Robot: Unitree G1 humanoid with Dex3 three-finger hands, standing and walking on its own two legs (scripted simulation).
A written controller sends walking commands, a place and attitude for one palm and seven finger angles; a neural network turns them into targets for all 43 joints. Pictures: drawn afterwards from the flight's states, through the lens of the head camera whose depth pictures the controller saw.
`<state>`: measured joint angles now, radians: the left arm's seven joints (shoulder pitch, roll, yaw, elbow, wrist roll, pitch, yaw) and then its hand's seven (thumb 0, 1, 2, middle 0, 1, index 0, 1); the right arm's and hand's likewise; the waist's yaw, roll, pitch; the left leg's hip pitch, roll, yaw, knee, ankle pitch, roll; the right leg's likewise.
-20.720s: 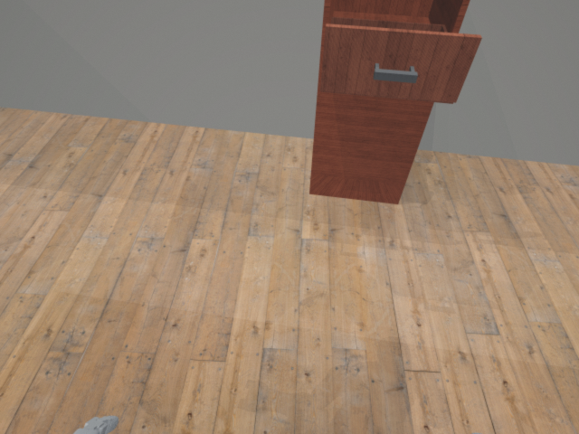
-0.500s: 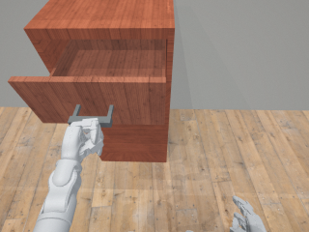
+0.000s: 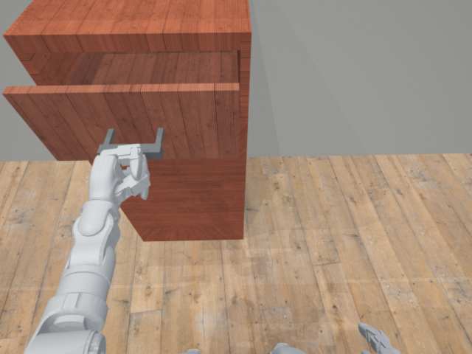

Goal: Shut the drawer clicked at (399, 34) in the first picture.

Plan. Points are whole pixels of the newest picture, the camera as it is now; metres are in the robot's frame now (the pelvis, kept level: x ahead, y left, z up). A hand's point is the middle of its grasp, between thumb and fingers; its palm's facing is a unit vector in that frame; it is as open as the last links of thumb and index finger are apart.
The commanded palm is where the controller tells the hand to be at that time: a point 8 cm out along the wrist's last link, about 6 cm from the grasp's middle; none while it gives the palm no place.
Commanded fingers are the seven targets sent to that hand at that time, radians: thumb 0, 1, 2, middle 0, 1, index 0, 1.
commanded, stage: push the drawer shut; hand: left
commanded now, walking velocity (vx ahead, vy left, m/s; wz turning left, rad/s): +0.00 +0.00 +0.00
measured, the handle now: (133, 143) +0.47 +0.19 +0.07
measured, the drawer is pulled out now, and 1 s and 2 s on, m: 0.11 0.01 0.00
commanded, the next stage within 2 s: pull the fist back off the drawer in 1.28 s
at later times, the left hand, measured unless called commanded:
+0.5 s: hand (148, 155) +0.44 +0.16 +0.07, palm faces +0.01 -1.00 -0.03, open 3.1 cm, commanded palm +0.43 +0.22 +0.07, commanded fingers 0.00 0.90 0.90 -1.40 -1.60 -1.40 -1.60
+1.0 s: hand (153, 131) +0.50 +0.16 +0.07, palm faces +0.02 -1.00 -0.02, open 3.2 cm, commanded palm +0.49 +0.21 +0.07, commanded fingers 0.00 0.90 0.90 -1.40 -1.60 -1.40 -1.60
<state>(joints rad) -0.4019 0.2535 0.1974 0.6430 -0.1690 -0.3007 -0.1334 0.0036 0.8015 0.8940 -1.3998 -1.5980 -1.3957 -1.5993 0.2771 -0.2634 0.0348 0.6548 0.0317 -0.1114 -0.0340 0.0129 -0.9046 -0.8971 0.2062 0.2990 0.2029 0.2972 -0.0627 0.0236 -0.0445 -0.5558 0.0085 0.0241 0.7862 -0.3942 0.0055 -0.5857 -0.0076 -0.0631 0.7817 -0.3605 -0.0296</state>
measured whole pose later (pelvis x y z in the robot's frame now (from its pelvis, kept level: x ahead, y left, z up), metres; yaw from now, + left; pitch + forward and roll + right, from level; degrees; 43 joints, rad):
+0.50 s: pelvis -0.01 +0.01 -0.01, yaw -1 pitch +12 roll +0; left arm -0.65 0.31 0.28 0.94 -0.13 -0.37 -0.14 0.01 0.77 0.88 -1.40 -1.60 -1.40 -1.60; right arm 0.32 -0.26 0.03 0.67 0.02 -0.06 -0.02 0.01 -0.91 -0.90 0.21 0.30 0.20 0.30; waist -0.10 0.02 -0.06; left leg -0.64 0.01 0.03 0.83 -0.40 0.02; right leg -0.67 0.00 -0.05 0.81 -0.35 -0.02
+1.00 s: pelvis -0.01 +0.01 -0.02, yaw -1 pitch +17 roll -1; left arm -0.91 0.42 0.37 1.17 -0.06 -0.39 -0.13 0.03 0.77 0.89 -1.40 -1.60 -1.40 -1.60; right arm 0.39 -0.28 0.04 0.67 -0.01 -0.02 0.00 0.01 -0.91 -0.90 0.21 0.30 0.20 0.30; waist -0.17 0.02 -0.07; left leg -0.79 0.02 0.03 0.90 -0.42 0.03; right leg -0.80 0.00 -0.05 0.86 -0.36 -0.01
